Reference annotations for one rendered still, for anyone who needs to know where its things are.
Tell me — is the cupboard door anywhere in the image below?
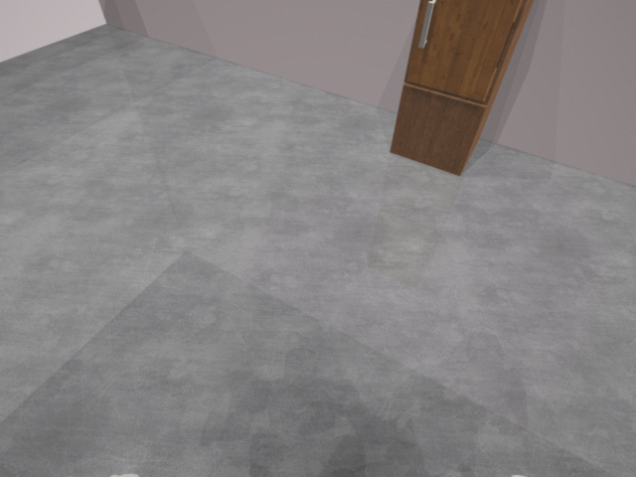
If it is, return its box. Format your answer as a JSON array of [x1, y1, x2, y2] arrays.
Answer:
[[407, 0, 521, 101]]

